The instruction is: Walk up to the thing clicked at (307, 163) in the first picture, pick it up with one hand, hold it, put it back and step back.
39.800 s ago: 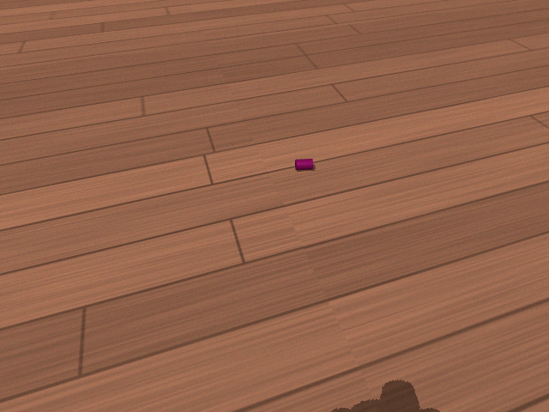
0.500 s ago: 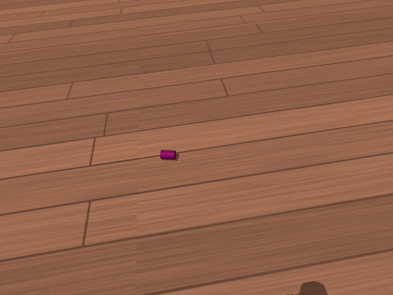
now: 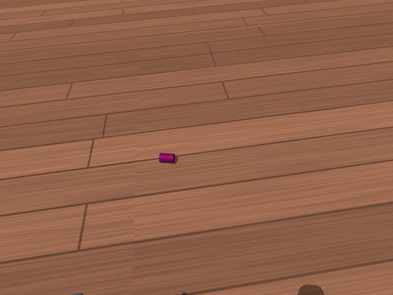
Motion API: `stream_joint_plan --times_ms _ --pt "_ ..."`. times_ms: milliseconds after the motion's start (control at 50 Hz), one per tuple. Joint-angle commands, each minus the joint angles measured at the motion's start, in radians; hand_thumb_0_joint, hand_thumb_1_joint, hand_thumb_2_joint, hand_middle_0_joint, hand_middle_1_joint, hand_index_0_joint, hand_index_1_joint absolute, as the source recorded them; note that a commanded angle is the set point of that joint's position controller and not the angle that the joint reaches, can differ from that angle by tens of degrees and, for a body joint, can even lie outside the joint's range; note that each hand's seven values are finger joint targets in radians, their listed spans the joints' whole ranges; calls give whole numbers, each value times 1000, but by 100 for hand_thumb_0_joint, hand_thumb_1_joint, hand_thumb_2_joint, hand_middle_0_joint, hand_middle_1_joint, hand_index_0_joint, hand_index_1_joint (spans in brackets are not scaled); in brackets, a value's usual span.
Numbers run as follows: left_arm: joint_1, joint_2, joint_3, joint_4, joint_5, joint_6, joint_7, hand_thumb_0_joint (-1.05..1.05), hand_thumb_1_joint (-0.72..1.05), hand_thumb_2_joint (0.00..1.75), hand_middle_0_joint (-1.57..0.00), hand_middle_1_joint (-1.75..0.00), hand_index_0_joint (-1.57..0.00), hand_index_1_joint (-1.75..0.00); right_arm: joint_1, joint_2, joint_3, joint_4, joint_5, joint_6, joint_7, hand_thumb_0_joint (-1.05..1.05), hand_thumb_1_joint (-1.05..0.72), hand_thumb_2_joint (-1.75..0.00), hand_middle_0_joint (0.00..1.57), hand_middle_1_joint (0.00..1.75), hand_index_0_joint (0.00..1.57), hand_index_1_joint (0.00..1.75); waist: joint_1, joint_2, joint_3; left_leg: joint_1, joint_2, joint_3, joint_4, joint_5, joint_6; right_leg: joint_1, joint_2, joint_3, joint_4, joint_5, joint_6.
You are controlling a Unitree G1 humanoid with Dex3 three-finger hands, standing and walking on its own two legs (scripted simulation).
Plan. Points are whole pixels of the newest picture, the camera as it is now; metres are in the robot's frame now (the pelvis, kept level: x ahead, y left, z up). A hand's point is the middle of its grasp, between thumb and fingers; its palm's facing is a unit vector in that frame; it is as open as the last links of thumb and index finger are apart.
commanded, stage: step back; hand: left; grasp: from above
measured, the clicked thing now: (167, 157) +1.06 +0.25 -0.73
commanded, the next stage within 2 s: stand in 0.32 s
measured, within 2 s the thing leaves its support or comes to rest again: neither
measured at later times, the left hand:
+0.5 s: hand out of the picture +0.12 +0.28 -0.14, palm faces -0.01 -0.94 -0.34, open 7.4 cm
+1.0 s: hand out of the picture +0.08 +0.27 -0.13, palm faces -0.03 -0.94 -0.35, open 7.4 cm
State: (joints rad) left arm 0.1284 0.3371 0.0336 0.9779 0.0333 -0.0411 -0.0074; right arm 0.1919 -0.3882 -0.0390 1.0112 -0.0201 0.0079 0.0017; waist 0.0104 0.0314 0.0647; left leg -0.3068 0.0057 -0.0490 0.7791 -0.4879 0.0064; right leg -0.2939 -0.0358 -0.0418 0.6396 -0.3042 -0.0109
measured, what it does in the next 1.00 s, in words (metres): stands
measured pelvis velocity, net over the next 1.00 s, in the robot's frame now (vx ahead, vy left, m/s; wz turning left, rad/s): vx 0.01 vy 0.01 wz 0.00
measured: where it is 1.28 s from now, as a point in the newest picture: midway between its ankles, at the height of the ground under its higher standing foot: outside the picture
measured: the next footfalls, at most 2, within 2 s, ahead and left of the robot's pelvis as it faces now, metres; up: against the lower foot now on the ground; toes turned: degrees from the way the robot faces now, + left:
none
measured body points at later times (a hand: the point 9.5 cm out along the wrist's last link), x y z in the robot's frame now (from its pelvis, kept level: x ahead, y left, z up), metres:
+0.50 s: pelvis +0.02 +0.03 +0.02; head +0.04 +0.03 +0.47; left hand +0.12 +0.33 -0.11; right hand +0.13 -0.27 -0.11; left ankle +0.01 +0.15 -0.73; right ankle +0.03 -0.12 -0.73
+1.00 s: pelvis +0.01 +0.01 +0.02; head +0.02 +0.00 +0.47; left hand +0.08 +0.31 -0.11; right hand +0.09 -0.29 -0.12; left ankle +0.01 +0.15 -0.73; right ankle +0.03 -0.12 -0.73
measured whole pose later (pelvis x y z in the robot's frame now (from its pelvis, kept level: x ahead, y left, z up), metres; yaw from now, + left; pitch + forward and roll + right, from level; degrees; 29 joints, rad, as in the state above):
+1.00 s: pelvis +0.01 +0.01 +0.02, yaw +0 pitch -3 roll +0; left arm 0.10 0.35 0.00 1.15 0.01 -0.02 -0.01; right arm 0.10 -0.35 0.00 1.15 -0.02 -0.01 0.02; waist 0.00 0.01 0.05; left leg -0.10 0.02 -0.01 0.32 -0.17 -0.03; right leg -0.13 -0.04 -0.04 0.33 -0.16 0.02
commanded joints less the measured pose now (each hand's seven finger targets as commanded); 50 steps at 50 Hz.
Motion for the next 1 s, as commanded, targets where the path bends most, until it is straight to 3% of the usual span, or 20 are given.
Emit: stream_joint_plan --times_ms 0,20,40,60,80,140,200,280,300,380,520,560,620,720,780,980 --pt "-81 287 64 -56 -18 -6 21 0 90 90 -20 -30 -20 -30 47 -143 -44 0 -11 -28 -13 0 -90 -90 20 30 20 30 -30 -171 -63 118 5 61 -311 228 0 -11 -172 176 -153 266 -98" --pt "-73 259 53 -57 -20 -3 22 0 90 90 -20 -30 -20 -30 26 -162 -51 0 -17 -31 -15 0 -90 -90 20 30 20 30 -25 -140 -74 166 43 7 -336 325 14 -33 -151 161 -122 301 -67" --pt "-61 228 42 -61 -26 -1 20 0 90 90 -20 -30 -20 -30 4 -198 -55 -9 -23 -36 -18 0 -90 -90 20 30 20 30 -8 -48 -96 161 145 -126 -374 398 44 -44 -105 137 -92 231 -30" --pt "-66 229 42 -45 -40 1 20 0 90 90 -20 -30 -20 -30 -85 -231 -53 -21 -7 -37 -13 0 -90 -90 20 30 20 30 22 12 -95 54 184 -163 -360 344 90 40 -26 69 -82 41 -10" --pt "-82 235 45 -28 -33 2 22 0 90 90 -20 -30 -20 -30 -115 -228 -50 -15 -8 -36 -8 0 -90 -90 20 30 20 30 18 19 -69 -17 192 -149 -364 310 101 108 -19 58 -98 1 -10" --pt "-57 258 47 2 -29 -11 23 0 90 90 -20 -30 -20 -30 -123 -188 -31 4 -2 -34 -9 0 -90 -90 20 30 20 30 18 -15 -109 35 110 -51 -311 417 39 174 -89 122 -163 254 -33" --pt "-79 259 47 13 -33 -10 26 0 90 90 -20 -30 -20 -30 -117 -181 -31 29 0 -31 -10 0 -90 -90 20 30 20 30 6 5 -148 94 112 -38 -318 510 33 193 -105 110 -160 337 -37" --pt "-102 252 38 30 -29 -3 26 0 90 90 -20 -30 -20 -30 -146 -182 -33 35 0 -24 -9 0 -90 -90 20 30 20 30 4 -14 -120 98 119 -46 -352 475 42 184 -92 92 -191 290 -24" --pt "-88 204 16 62 -36 3 20 0 90 90 -20 -30 -20 -30 -131 -177 -17 36 12 -39 -7 0 -90 -90 20 30 20 30 -4 -22 -126 125 143 -87 -419 513 37 202 -76 85 -198 302 -10" --pt "-104 216 11 77 -32 6 17 0 90 90 -20 -30 -20 -30 -153 -181 -15 45 12 -51 -8 0 -90 -90 20 30 20 30 -6 1 -124 186 139 -62 -434 610 20 221 -84 83 -248 339 1" --pt "-94 215 4 107 -27 7 11 0 90 90 -20 -30 -20 -30 -185 -177 -13 48 14 -50 -8 0 -90 -90 20 30 20 30 3 11 -100 201 134 -48 -497 517 9 224 -91 84 -319 280 9" --pt "-101 225 5 110 -24 4 11 0 90 90 -20 -30 -20 -30 -178 -171 -12 50 16 -48 -7 0 -90 -90 20 30 20 30 -6 -9 -98 199 129 -42 -503 492 7 226 -95 89 -333 277 8" --pt "-98 229 5 111 -23 0 12 0 90 90 -20 -30 -20 -30 -181 -167 -13 50 15 -48 -6 0 -90 -90 20 30 20 30 -8 -27 -123 237 132 -35 -492 533 6 225 -106 89 -329 325 3" --pt "-94 223 2 115 -23 2 11 0 90 90 -20 -30 -20 -30 -188 -176 -10 59 13 -43 -4 0 -90 -90 20 30 20 30 -4 -16 -73 181 126 -39 -521 391 5 207 -102 94 -362 216 6" --pt "-86 231 4 115 -22 -1 11 0 90 90 -20 -30 -20 -30 -173 -171 -6 62 13 -45 -1 0 -90 -90 20 30 20 30 -5 -32 -93 188 127 -39 -521 428 3 226 -106 92 -357 251 5" --pt "-67 229 2 119 -24 6 9 0 90 90 -20 -30 -20 -30 -150 -173 -1 76 10 -42 -1 0 -90 -90 20 30 20 30 -2 -30 -68 156 121 -42 -534 329 -2 195 -101 97 -372 163 0"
